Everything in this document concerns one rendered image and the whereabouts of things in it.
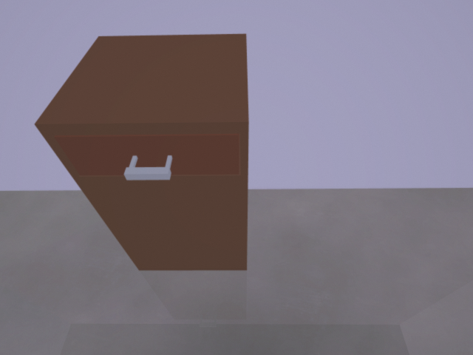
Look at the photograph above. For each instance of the handle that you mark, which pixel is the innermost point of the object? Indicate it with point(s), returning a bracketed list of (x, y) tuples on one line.
[(148, 173)]

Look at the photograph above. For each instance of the cabinet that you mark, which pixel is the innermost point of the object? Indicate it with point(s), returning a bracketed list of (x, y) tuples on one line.
[(163, 85)]

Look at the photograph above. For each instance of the drawer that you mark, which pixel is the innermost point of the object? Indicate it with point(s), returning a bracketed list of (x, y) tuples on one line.
[(192, 154)]

